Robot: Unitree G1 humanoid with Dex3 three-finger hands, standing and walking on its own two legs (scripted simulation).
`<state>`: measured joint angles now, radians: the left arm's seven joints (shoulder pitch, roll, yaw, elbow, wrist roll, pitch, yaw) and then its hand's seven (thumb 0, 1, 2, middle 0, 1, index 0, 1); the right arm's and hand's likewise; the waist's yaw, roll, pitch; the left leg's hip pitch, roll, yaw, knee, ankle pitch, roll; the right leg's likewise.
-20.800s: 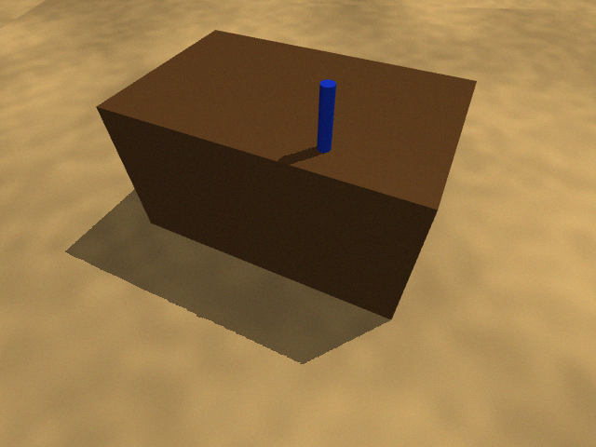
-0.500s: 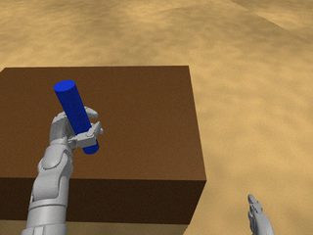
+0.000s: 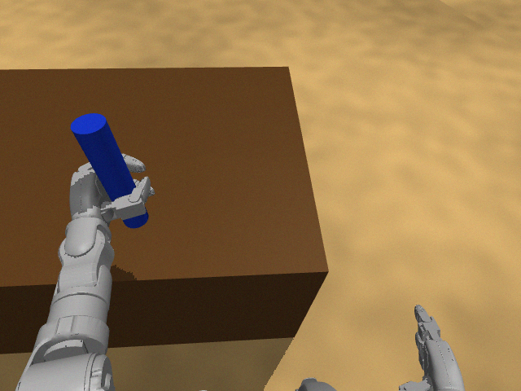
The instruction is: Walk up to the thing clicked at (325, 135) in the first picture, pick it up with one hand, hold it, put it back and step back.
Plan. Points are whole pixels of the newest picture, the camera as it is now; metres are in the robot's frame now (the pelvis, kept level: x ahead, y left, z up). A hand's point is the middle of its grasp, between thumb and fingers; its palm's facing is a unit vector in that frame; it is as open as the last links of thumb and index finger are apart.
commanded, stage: crouch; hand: left
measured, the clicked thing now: (116, 178) +0.43 +0.20 +0.09
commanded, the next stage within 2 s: lower in 0.34 s
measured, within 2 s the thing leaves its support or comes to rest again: rests again in 1.36 s
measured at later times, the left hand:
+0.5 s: hand (140, 189) +0.45 +0.18 +0.04, palm faces +0.11 -0.99 +0.00, open 5.2 cm
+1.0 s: hand (147, 205) +0.46 +0.19 -0.03, palm faces +0.13 -0.99 -0.01, open 5.2 cm
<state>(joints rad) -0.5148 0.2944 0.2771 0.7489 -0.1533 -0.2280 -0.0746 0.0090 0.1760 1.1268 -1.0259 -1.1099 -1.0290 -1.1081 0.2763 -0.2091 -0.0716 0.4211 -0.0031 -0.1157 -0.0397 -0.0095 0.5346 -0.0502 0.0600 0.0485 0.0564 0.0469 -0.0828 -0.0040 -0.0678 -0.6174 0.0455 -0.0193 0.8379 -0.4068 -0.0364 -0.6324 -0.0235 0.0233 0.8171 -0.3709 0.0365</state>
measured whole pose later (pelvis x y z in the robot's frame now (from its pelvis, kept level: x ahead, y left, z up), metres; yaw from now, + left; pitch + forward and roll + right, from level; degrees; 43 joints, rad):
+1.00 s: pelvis -0.01 +0.01 -0.05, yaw +0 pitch +21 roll -2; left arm -0.64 0.37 0.35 0.97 -0.09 -0.44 -0.06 0.01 0.19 1.11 -1.02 -1.12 -1.02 -1.12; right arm 0.39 -0.23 -0.06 0.04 -0.05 -0.01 0.03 -0.01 0.52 -0.06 0.06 0.05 0.06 0.05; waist -0.17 -0.02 -0.11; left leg -0.98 0.05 -0.05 1.13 -0.52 -0.03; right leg -0.97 -0.01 0.01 1.07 -0.46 0.04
